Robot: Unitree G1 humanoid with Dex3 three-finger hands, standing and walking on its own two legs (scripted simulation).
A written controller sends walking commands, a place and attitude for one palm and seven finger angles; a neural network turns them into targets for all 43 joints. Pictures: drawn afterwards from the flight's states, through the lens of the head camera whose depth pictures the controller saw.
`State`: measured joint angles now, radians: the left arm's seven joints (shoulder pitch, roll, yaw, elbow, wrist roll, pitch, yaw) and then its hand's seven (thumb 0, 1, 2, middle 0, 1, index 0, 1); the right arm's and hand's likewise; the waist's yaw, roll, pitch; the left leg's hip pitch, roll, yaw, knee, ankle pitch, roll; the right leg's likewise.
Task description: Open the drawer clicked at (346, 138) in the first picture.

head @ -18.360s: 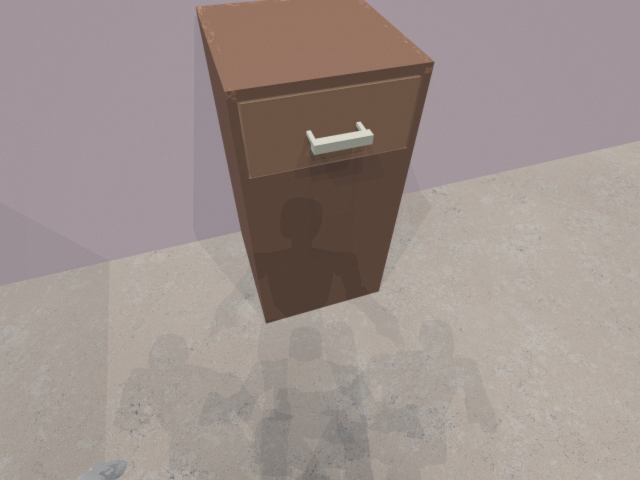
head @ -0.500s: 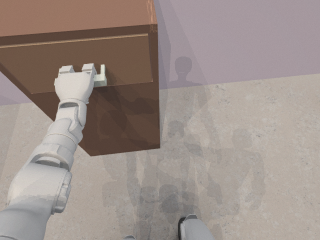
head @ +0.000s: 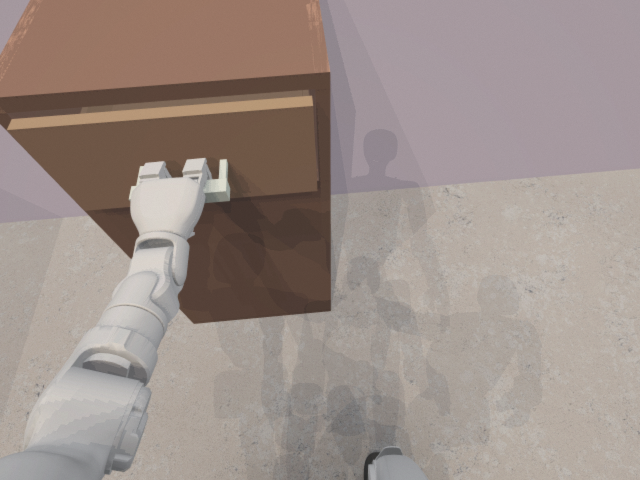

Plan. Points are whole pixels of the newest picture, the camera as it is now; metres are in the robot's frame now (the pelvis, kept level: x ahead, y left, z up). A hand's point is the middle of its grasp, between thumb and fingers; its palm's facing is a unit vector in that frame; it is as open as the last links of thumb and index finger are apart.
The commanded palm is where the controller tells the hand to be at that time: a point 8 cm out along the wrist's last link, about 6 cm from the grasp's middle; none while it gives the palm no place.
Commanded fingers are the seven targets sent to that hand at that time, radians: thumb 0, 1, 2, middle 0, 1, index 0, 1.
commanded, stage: pull the drawer open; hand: left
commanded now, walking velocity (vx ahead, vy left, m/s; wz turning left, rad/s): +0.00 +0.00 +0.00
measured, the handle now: (182, 181) +0.51 +0.19 +0.02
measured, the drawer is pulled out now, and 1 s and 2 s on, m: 0.03 0.16 0.28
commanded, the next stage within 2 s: none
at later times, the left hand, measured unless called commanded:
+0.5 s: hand (179, 269) +0.38 +0.18 +0.00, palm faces +0.01 -0.03 -1.00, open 6.0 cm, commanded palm +0.34 +0.19 +0.05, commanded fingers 0.00 0.90 0.90 -0.40 -1.35 -0.40 -1.35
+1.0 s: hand (175, 317) +0.32 +0.18 +0.00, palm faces +0.01 -0.04 -1.00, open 6.0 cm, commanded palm +0.27 +0.18 +0.05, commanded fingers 0.00 0.90 0.90 -0.40 -1.35 -0.40 -1.35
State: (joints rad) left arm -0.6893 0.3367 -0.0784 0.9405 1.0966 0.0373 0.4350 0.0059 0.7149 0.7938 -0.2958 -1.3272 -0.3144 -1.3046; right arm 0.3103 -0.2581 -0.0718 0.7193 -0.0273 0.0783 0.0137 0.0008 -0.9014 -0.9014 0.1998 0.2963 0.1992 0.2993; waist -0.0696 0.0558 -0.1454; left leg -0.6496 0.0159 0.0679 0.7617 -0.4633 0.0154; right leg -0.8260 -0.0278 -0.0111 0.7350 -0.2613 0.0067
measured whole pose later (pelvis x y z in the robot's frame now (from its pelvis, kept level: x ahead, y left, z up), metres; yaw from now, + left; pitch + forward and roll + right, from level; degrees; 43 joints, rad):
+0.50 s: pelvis +0.00 +0.00 +0.01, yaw +0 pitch +15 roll +0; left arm -0.41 0.27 -0.15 0.69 1.11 0.08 0.45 0.01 0.71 0.81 -0.29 -1.34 -0.33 -1.29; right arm 0.21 -0.24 -0.06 0.66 -0.01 0.09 -0.01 0.00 -0.90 -0.90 0.20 0.30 0.20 0.30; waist -0.01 0.05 -0.12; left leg -0.51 0.01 0.06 0.69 -0.44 0.01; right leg -0.69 -0.03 -0.02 0.69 -0.26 0.00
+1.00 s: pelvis -0.01 -0.01 +0.01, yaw +0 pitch +10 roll +1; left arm -0.19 0.25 -0.18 0.50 1.11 0.10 0.44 0.01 0.70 0.81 -0.29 -1.32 -0.34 -1.29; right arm 0.16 -0.24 -0.05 0.66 -0.01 0.07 -0.03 0.00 -0.90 -0.90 0.20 0.30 0.20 0.30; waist 0.02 0.05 -0.10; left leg -0.43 0.01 0.06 0.67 -0.42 0.00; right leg -0.62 -0.03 -0.01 0.69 -0.25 -0.01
